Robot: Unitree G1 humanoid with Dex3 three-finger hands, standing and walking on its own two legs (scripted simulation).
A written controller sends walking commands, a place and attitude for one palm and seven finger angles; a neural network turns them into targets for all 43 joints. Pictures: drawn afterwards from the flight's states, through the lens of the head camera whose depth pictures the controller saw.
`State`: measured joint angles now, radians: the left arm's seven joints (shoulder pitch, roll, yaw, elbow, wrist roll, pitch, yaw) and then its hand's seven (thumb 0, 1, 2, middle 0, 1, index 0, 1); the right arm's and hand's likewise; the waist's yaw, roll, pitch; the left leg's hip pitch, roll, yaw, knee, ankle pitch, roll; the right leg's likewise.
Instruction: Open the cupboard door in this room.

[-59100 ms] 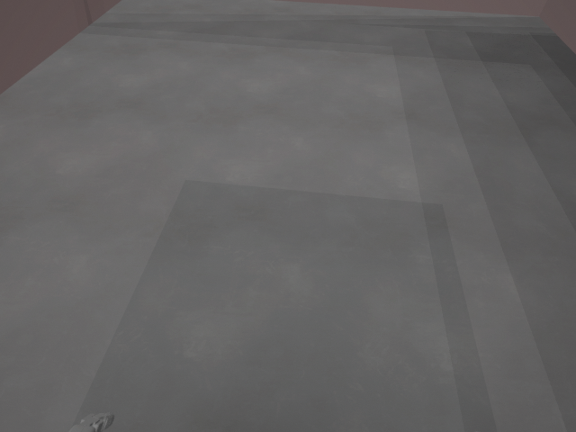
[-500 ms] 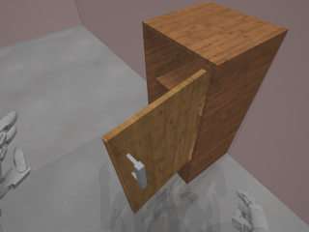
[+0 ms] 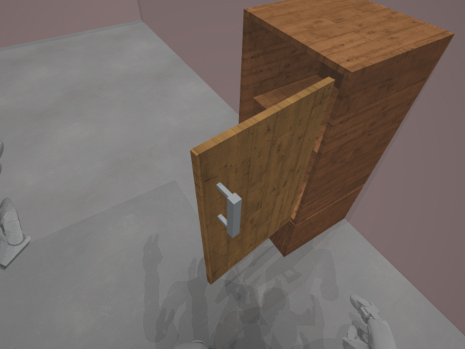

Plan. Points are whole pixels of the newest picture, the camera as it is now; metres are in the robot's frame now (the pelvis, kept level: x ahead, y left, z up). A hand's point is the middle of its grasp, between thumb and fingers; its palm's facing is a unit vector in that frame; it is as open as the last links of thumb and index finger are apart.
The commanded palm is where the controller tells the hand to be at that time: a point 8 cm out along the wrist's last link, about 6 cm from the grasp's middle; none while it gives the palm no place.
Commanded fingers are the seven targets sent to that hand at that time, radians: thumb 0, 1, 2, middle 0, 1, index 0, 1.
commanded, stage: step back with the hand held close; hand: left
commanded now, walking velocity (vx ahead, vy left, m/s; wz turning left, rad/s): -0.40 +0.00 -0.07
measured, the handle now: (227, 210) +0.39 +0.03 -0.02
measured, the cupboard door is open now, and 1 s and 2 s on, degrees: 98 98 98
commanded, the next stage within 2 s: stop stepping back and stand still in 0.40 s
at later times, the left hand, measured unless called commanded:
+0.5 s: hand (2, 312) +0.13 +0.24 +0.18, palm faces +0.32 -0.83 -0.45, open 7.5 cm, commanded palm +0.06 +0.28 +0.19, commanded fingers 0.00 0.90 0.90 -0.20 -0.30 -0.20 -0.30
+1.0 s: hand out of the picture +0.04 +0.24 +0.18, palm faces +0.33 -0.86 -0.39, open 7.5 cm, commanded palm -0.01 +0.29 +0.19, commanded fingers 0.00 0.90 0.90 -0.20 -0.30 -0.20 -0.30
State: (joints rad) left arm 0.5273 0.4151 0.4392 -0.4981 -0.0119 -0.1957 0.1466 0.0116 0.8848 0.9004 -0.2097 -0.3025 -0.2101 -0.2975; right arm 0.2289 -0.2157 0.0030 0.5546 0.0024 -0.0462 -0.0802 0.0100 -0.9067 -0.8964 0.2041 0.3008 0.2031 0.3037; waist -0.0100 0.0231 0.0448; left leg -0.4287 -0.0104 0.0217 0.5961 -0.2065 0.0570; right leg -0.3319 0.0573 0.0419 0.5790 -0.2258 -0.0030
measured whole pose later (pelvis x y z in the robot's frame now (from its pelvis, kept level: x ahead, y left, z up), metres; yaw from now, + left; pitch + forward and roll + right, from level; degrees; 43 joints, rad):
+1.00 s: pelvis -0.18 +0.01 +0.00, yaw -6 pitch -3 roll -3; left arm 0.55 0.41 0.40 -0.49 -0.03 -0.21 0.15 0.01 0.88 0.90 -0.21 -0.30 -0.21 -0.30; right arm 0.30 -0.24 -0.01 0.65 -0.01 -0.09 -0.09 0.01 -0.91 -0.90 0.20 0.30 0.20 0.30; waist -0.04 -0.01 -0.03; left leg -0.38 0.01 0.01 0.54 -0.11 0.04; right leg -0.07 0.07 -0.01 0.50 -0.40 -0.03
